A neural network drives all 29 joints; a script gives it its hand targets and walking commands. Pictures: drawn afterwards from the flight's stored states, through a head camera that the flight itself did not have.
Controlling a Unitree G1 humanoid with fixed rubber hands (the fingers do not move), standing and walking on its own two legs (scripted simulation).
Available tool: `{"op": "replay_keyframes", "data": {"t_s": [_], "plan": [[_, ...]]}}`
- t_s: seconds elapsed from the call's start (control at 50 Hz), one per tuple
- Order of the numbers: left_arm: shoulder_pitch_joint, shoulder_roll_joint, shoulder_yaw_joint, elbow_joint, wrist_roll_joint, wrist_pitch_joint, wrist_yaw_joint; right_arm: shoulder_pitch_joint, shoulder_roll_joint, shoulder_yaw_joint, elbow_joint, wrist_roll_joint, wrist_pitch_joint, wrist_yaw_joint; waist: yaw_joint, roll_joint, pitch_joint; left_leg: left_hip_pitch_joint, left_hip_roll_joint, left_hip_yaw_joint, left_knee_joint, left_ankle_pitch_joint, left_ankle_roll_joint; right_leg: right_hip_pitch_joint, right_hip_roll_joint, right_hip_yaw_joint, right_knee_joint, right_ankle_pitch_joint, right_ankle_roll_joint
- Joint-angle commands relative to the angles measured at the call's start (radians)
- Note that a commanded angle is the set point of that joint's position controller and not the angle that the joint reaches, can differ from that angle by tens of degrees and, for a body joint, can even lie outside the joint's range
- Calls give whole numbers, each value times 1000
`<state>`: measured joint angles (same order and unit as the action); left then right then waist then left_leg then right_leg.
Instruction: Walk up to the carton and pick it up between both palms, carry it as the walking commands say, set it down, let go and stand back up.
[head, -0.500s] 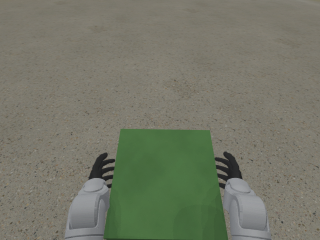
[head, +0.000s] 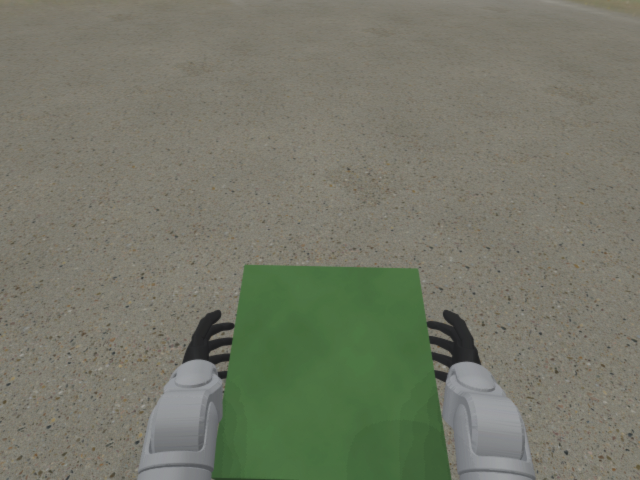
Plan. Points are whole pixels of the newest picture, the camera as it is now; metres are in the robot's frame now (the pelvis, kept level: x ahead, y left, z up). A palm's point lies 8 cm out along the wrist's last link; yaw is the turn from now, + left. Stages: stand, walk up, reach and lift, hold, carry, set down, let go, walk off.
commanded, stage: carry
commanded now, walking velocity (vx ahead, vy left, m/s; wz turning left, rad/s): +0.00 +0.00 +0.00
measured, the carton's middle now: (328, 383) +0.31 -0.01 -0.05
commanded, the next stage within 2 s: hold in 1.12 s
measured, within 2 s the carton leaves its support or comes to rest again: neither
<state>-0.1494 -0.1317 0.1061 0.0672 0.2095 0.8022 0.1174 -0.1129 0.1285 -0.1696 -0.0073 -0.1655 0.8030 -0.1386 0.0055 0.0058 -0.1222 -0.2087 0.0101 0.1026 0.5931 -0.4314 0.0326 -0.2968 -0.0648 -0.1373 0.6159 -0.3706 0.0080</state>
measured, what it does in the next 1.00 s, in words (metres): stands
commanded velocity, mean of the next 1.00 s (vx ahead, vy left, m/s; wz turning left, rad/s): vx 0.00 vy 0.00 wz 0.00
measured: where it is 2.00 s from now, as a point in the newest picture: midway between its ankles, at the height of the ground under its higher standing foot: outside the picture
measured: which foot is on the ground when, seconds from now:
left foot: down 0.00-1.00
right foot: down 0.00-1.00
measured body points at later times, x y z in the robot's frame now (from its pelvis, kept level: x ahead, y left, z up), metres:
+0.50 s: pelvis -0.04 +0.00 +0.00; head -0.07 +0.00 +0.45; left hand +0.25 +0.16 +0.04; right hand +0.25 -0.17 +0.04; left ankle -0.08 +0.09 -0.73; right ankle -0.03 -0.12 -0.73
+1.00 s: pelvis -0.04 +0.00 +0.00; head -0.09 -0.01 +0.45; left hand +0.24 +0.15 +0.04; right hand +0.23 -0.18 +0.04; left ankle -0.08 +0.09 -0.73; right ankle -0.03 -0.12 -0.73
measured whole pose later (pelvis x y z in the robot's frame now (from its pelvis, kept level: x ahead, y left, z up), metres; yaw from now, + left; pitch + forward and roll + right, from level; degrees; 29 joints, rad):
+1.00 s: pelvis -0.04 +0.00 +0.00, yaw +0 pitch +0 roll +0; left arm -0.17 -0.13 0.13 0.18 0.23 0.77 0.10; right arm -0.12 0.13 -0.19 0.09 -0.18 0.77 -0.14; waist 0.01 0.01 -0.12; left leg -0.21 0.01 0.10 0.60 -0.38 0.03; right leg -0.30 -0.07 -0.14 0.61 -0.31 0.00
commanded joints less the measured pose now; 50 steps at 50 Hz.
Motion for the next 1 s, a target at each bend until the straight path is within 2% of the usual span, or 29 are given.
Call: {"op": "replay_keyframes", "data": {"t_s": [0.0, 0.08, 0.1, 0.14, 0.16, 0.22, 0.26, 0.28, 0.32, 0.34, 0.38, 0.44, 0.46, 0.5, 0.52, 0.56, 0.6, 0.68, 0.72, 0.74, 0.76, 0.78, 0.82, 0.84, 0.86, 0.92, 0.94, 0.96, 0.98], "plan": [[-498, -800, -466, -34, -249, -92, -285, -579, 796, 594, 5, 230, -78, 313, 5, -56, -307, 74, 95, -70, 7, 742, -14, 228, -110, 57, -13, 873, -38], [-545, -815, -503, -142, -301, -100, -285, -611, 802, 620, -101, 268, -86, 312, 6, -62, -287, 66, 103, -87, -30, 681, -9, 199, -109, 65, -30, 745, -30], [-527, -797, -473, -72, -271, -100, -290, -597, 799, 602, -22, 246, -84, 316, 6, -63, -291, 69, 108, -92, -39, 659, -8, 197, -110, 65, -33, 694, -30], [-539, -789, -480, -101, -276, -96, -282, -594, 789, 598, -35, 251, -79, 314, 6, -35, -284, 84, 115, -97, -36, 724, -5, 171, -104, 65, -23, 663, -31], [-532, -781, -463, -43, -258, -94, -288, -585, 780, 576, 19, 228, -80, 317, 5, -23, -274, 77, 121, -104, -42, 727, -3, 164, -101, 64, -29, 617, -26], [-560, -781, -475, -79, -270, -97, -285, -594, 785, 579, 0, 241, -81, 317, 5, -15, -264, 73, 122, -104, -52, 696, -4, 157, -103, 68, -38, 575, -25], [-569, -782, -474, -89, -275, -101, -284, -606, 780, 575, -17, 239, -84, 317, 5, -35, -282, 72, 124, -109, -49, 679, 3, 168, -105, 72, -41, 571, -25], [-555, -756, -445, -4, -243, -101, -292, -601, 753, 547, 61, 208, -88, 321, 5, -47, -267, 48, 120, -107, -53, 619, 4, 163, -111, 77, -56, 569, -24], [-565, -781, -464, -47, -268, -105, -290, -624, 767, 567, -4, 234, -92, 318, 5, -48, -248, 33, 117, -107, -65, 562, 1, 157, -116, 84, -62, 548, -29], [-553, -783, -446, 6, -248, -104, -294, -640, 759, 560, 19, 224, -95, 322, 5, -45, -236, 23, 119, -109, -78, 535, 1, 153, -120, 82, -67, 510, -26], [-598, -785, -470, -92, -281, -105, -285, -656, 775, 575, -42, 251, -90, 315, 5, -49, -242, 24, 119, -115, -84, 514, 0, 152, -116, 83, -75, 472, -24], [-555, -757, -432, 26, -236, -96, -290, -617, 745, 539, 69, 207, -84, 319, 4, -41, -222, 12, 120, -117, -92, 519, 3, 134, -113, 84, -83, 446, -22], [-579, -777, -455, -65, -269, -98, -285, -659, 765, 568, -33, 249, -86, 317, 7, -32, -230, 10, 120, -120, -101, 519, 3, 138, -111, 79, -82, 400, -18], [-563, -755, -429, 7, -234, -99, -287, -629, 758, 549, 66, 219, -81, 322, 6, -56, -209, 1, 121, -118, -101, 503, 1, 128, -109, 83, -93, 400, -19], [-598, -767, -454, -73, -265, -104, -281, -639, 763, 557, 1, 240, -84, 320, 7, -35, -234, 19, 122, -119, -96, 528, 2, 131, -113, 83, -85, 418, -20], [-570, -764, -431, 21, -233, -102, -288, -613, 760, 536, 89, 210, -84, 326, 5, -37, -224, 11, 121, -114, -89, 516, -2, 127, -113, 84, -90, 437, -24], [-573, -794, -454, -55, -268, -104, -288, -660, 782, 584, -28, 256, -87, 322, 7, -67, -226, 1, 121, -118, -96, 491, 1, 139, -114, 85, -97, 415, -19], [-565, -763, -417, 56, -221, -105, -299, -633, 757, 542, 103, 206, -87, 333, 5, -53, -211, -12, 119, -115, -100, 477, 0, 137, -110, 85, -100, 414, -19], [-625, -810, -470, -94, -288, -111, -290, -681, 796, 587, -45, 268, -90, 325, 6, -47, -213, -9, 117, -111, -96, 473, -7, 128, -113, 87, -99, 419, -21], [-571, -793, -438, 7, -244, -103, -296, -648, 785, 570, 47, 233, -84, 330, 6, -54, -207, -5, 119, -114, -92, 502, -1, 138, -111, 83, -98, 432, -19], [-557, -800, -439, 32, -237, -98, -298, -651, 779, 568, 47, 228, -83, 332, 6, -53, -201, -15, 119, -118, -100, 509, 0, 132, -109, 82, -96, 420, -16], [-592, -813, -455, -34, -259, -104, -297, -693, 804, 592, -10, 255, -88, 329, 7, -59, -211, -4, 120, -123, -92, 493, 1, 137, -110, 89, -101, 425, -20], [-586, -804, -448, 15, -245, -104, -303, -658, 788, 570, 52, 233, -87, 338, 5, -40, -206, -11, 119, -112, -97, 492, -2, 137, -112, 88, -98, 424, -23], [-619, -823, -469, -72, -281, -106, -295, -677, 803, 582, -25, 260, -87, 330, 7, -47, -214, -14, 115, -108, -85, 490, -2, 138, -115, 89, -100, 448, -21], [-588, -806, -452, -24, -259, -101, -296, -642, 800, 570, 37, 243, -81, 330, 5, -52, -210, -15, 117, -115, -89, 494, -1, 145, -113, 85, -92, 454, -22], [-579, -815, -470, -47, -271, -98, -299, -641, 807, 581, 8, 247, -81, 330, 5, -48, -218, -6, 121, -119, -86, 533, -2, 149, -108, 86, -85, 467, -21], [-568, -817, -451, 24, -244, -101, -306, -639, 803, 572, 67, 226, -83, 338, 6, -54, -209, -14, 121, -111, -83, 522, -3, 151, -108, 83, -89, 479, -24], [-607, -816, -467, -63, -276, -108, -298, -666, 803, 580, -10, 253, -89, 331, 6, -60, -230, -17, 114, -111, -75, 504, 1, 166, -110, 91, -91, 504, -25], [-566, -823, -462, -27, -258, -103, -303, -648, 819, 595, 18, 248, -83, 334, 6, -68, -218, -12, 116, -108, -78, 488, -3, 164, -110, 87, -91, 504, -26]]}}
